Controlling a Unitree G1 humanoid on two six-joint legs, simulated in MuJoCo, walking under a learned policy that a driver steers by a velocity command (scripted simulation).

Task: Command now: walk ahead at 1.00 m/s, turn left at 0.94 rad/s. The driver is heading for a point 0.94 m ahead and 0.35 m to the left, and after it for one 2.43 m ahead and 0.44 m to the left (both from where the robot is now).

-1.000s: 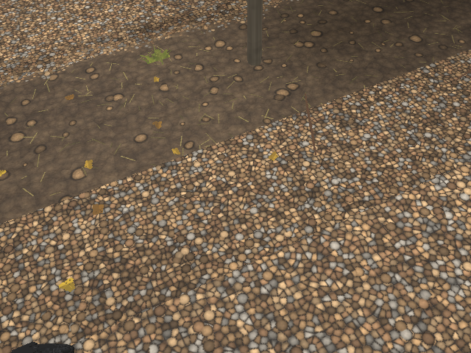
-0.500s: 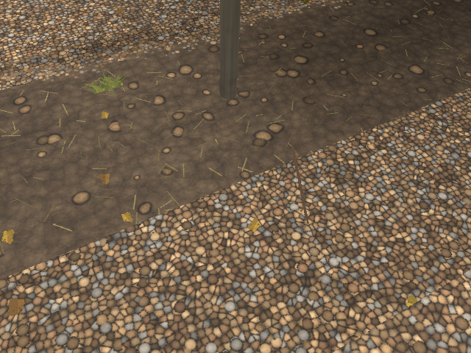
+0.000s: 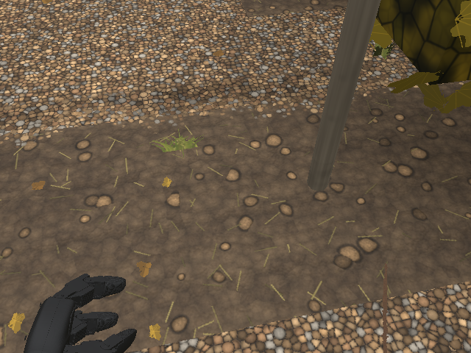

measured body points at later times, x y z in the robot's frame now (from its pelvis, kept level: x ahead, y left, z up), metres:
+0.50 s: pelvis +0.44 -0.02 -0.09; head +0.46 -0.02 +0.36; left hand +0.40 +0.24 -0.21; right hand +0.66 -0.22 -0.22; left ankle +0.43 -0.01 -0.80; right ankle +0.44 -0.19 -0.68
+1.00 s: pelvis +0.85 +0.12 -0.07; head +0.88 +0.15 +0.38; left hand +0.60 +0.26 -0.19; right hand +1.20 +0.18 -0.12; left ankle +0.86 +0.29 -0.74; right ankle +0.88 -0.04 -0.80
